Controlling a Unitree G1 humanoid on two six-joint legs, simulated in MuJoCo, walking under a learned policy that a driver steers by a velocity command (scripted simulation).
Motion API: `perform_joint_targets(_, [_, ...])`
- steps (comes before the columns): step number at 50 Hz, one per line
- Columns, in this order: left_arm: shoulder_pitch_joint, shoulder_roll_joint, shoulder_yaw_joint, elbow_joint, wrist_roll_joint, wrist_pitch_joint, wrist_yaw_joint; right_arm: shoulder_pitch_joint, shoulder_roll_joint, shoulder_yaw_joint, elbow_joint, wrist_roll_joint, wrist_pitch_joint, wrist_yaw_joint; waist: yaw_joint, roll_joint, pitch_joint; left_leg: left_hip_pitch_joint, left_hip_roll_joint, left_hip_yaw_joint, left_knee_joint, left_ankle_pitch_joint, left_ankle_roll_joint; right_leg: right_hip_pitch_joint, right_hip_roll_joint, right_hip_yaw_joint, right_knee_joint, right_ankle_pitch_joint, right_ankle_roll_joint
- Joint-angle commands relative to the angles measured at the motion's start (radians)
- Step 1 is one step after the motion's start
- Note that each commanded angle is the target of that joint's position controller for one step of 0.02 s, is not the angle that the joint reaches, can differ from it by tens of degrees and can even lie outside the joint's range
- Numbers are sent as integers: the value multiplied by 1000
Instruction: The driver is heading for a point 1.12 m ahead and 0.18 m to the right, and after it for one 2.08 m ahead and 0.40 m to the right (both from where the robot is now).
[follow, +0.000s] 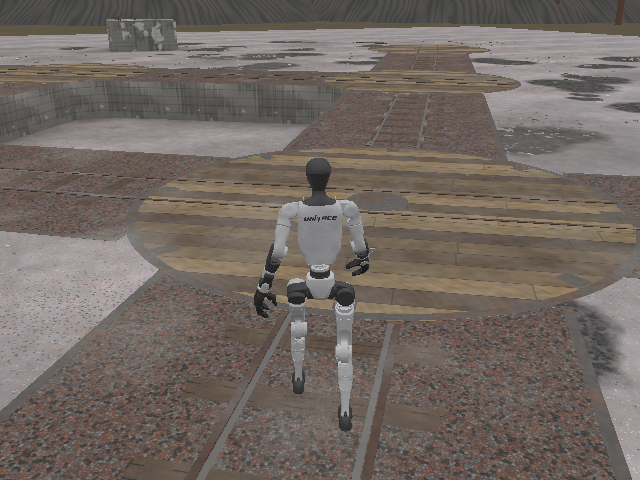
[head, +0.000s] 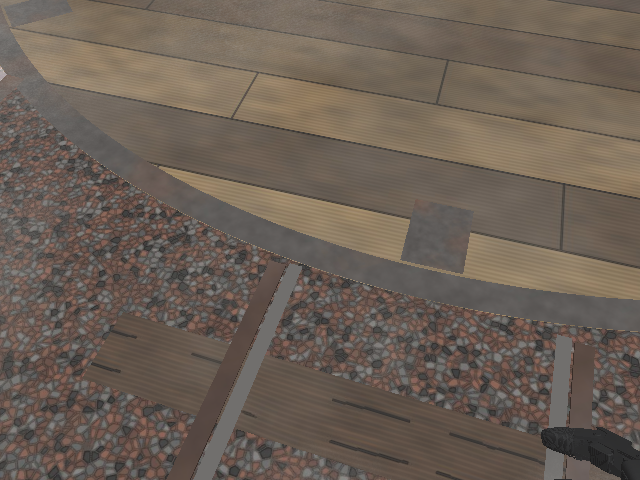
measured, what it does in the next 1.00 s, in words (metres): walks ahead: left foot, then right foot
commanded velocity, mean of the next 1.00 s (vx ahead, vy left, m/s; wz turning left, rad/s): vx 0.50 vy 0.00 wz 0.01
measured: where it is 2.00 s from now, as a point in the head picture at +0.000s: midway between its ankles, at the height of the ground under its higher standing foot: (392, 226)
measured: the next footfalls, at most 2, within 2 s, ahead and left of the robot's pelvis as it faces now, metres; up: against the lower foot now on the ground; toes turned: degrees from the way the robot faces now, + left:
left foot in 0.02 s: +0.18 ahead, +0.12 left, +0.00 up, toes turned +1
right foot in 0.54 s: +0.47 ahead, -0.13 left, +0.00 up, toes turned -2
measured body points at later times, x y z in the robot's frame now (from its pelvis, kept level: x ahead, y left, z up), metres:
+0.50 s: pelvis +0.27 +0.00 +0.00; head +0.30 +0.00 +0.45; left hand +0.50 +0.22 -0.08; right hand +0.26 -0.29 -0.12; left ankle +0.14 +0.12 -0.73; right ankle +0.43 -0.13 -0.71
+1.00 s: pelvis +0.54 -0.01 +0.01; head +0.57 -0.01 +0.46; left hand +0.54 +0.27 -0.13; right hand +0.75 -0.25 -0.08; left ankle +0.72 +0.12 -0.70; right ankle +0.43 -0.13 -0.73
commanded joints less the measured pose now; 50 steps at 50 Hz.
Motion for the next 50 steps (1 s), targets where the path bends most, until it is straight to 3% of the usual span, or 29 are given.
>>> perform_joint_targets(1, [-45, 130, 17, -68, 17, -1, 11, 336, -221, -85, 27, -14, -10, -15, -225, -34, -235, 548, 86, -90, 24, 17, 103, -218, -168, 33, 454, 672, -88])
perform_joint_targets(2, [70, 13, -20, -92, 26, -22, 4, 412, -322, -106, 45, -23, -4, -19, -180, 222, -368, 912, 333, -544, -33, -110, 265, -626, 8, -7, 840, 114, -16])
perform_joint_targets(3, [45, 77, -9, -73, 9, -44, -4, 433, -233, -84, 52, -6, 2, -16, -210, 223, -415, 929, 365, -738, -151, -255, 298, -766, 9, 117, 982, -189, -16])
perform_joint_targets(4, [-47, 146, 11, -103, -17, -57, -11, 357, -191, -67, 45, -4, 1, -18, -204, 153, -241, 800, 326, -597, -174, -277, 249, -846, -49, 118, 1020, -132, -29])
perform_joint_targets(5, [-114, 140, 9, -118, -17, -62, -10, 291, -167, -58, 36, -8, 2, -19, -180, 83, -151, 658, 280, -470, -194, -220, 218, -830, -98, 90, 980, -42, -33])
perform_joint_targets(6, [-143, 128, 11, -123, -2, -59, -8, 238, -142, -50, 35, -15, 0, -15, -149, 43, -79, 527, 242, -386, -229, -135, 203, -796, -126, 78, 912, 19, -26])
perform_joint_targets(7, [-130, 121, 16, -117, 8, -48, -6, 205, -117, -42, 32, -23, -6, -13, -115, 57, -57, 443, 211, -327, -261, -69, 190, -733, -153, 85, 863, 64, -21])
perform_joint_targets(8, [-108, 100, 13, -111, 9, -36, -6, 191, -117, -43, 35, -23, -10, -11, -93, 69, -51, 390, 198, -296, -291, -40, 192, -688, -158, 83, 837, 88, -13])
perform_joint_targets(11, [-132, 65, 5, -120, 19, -13, 0, 205, -147, -52, 62, -14, -25, -14, -76, 53, -22, 326, 189, -211, -345, 40, 211, -695, -166, 71, 733, 166, 15])
perform_joint_targets(13, [-202, 57, 2, -141, 24, -13, -1, 230, -162, -56, 82, -13, -24, -22, -92, 35, 0, 333, 178, -166, -363, 54, 202, -726, -167, 69, 612, 283, 26])
perform_joint_targets(17, [-341, 35, -9, -174, 18, -26, -14, 288, -184, -58, 120, -4, -15, -33, -141, 30, 29, 343, 143, -82, -369, 40, 161, -671, -126, 34, 367, 480, 24])
perform_joint_targets(20, [-424, 41, -11, -204, 10, -32, -27, 349, -195, -61, 159, 3, -4, -36, -170, 30, 47, 426, 176, -87, -343, 27, 155, -676, -108, 31, 283, 486, 12])
perform_joint_targets(23, [-452, 61, -7, -227, 9, -39, -43, 366, -203, -66, 186, 7, 13, -41, -160, 41, 50, 535, 222, -105, -280, 94, 136, -685, -96, 36, 226, 389, -25])
perform_joint_targets(25, [-387, 88, 5, -214, 10, -43, -45, 349, -216, -70, 192, 7, 24, -46, -116, 63, 9, 570, 222, -97, -194, 274, 113, -574, -63, 5, 201, 319, -54])
perform_joint_targets(26, [-277, 116, 23, -180, 14, -44, -41, 332, -211, -67, 191, 7, 31, -48, -55, 58, -56, 554, 183, -63, -65, 423, 91, -416, -32, -27, 176, 323, -78])
perform_joint_targets(27, [-109, 172, 47, -134, 19, -44, -32, 337, -179, -52, 181, -3, 33, -51, 10, 28, -179, 442, 130, -20, 148, 381, 60, -153, -79, 18, 211, 359, -120])
perform_joint_targets(28, [16, 271, 72, -115, 33, -36, -25, 437, -84, -20, 155, -13, 16, -43, 1, -165, -340, 45, -3, 43, 540, 46, -18, 265, -332, 413, 211, 266, -265])
perform_joint_targets(29, [52, 222, 60, -100, 13, -28, -26, 435, -74, -14, 171, -10, -5, -40, 15, -281, -409, -147, -90, -64, 737, -536, -35, 354, -413, 721, 53, 125, -325])
perform_joint_targets(30, [-3, 170, 40, -107, 7, -28, -25, 354, -169, -40, 149, 17, -21, -32, 20, -204, -278, -253, -27, -121, 823, -517, -17, 258, -385, 635, 20, 21, -280])
perform_joint_targets(31, [-75, 144, 32, -125, 12, -27, -22, 277, -176, -40, 126, 29, -28, -31, -1, -149, -167, -270, 26, -88, 801, -430, -4, 117, -351, 508, -2, 42, -248])
perform_joint_targets(32, [-137, 117, 24, -131, 22, -29, -24, 235, -167, -41, 119, 17, -27, -35, -29, -94, -83, -242, 64, -68, 736, -352, -6, -29, -313, 414, -41, 111, -236])
perform_joint_targets(33, [-177, 87, 15, -137, 32, -35, -25, 242, -160, -47, 123, 5, -18, -39, -66, -108, -53, -178, 96, -76, 675, -298, -8, -126, -282, 350, -71, 182, -221])
perform_joint_targets(35, [-198, 79, 14, -133, 32, -44, -28, 282, -118, -42, 140, 0, 5, -41, -103, -122, -41, -95, 111, -72, 625, -254, -22, -224, -253, 277, -125, 263, -228])
perform_joint_targets(37, [-183, 104, 22, -116, 27, -52, -23, 253, -103, -39, 129, -7, 17, -45, -111, -102, -17, -120, 118, -64, 553, -191, -43, -249, -249, 219, -159, 338, -242])
perform_joint_targets(40, [-143, 126, 28, -93, 24, -48, -9, 155, -92, -34, 103, -13, 13, -42, -88, -77, 8, -159, 116, -56, 369, -24, -62, -226, -228, 143, -177, 402, -226])
perform_joint_targets(43, [-98, 140, 31, -70, 14, -41, 0, 50, -70, -23, 81, -7, 3, -30, -51, -76, 28, -110, 82, -22, 185, 111, -62, -217, -201, 79, -182, 399, -198])
perform_joint_targets(47, [-23, 152, 36, -26, 4, -24, 3, -56, -77, -19, 45, 3, -4, -11, -16, -75, 56, -118, 58, -20, 69, 109, -46, -104, -247, 84, -146, 385, -192])
perform_joint_targets(50, [-23, 165, 44, -11, 0, -8, 9, -56, -105, -25, 34, 3, -11, 3, -43, -90, 48, -89, 43, -21, 22, 7, -9, -14, -290, 100, -78, 471, -169])
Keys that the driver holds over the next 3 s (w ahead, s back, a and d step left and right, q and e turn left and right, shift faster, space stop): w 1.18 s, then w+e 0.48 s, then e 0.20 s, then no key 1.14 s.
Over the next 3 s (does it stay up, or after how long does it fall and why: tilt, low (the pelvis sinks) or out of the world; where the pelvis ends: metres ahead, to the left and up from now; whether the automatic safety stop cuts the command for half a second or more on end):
stays up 1.17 -0.11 0.01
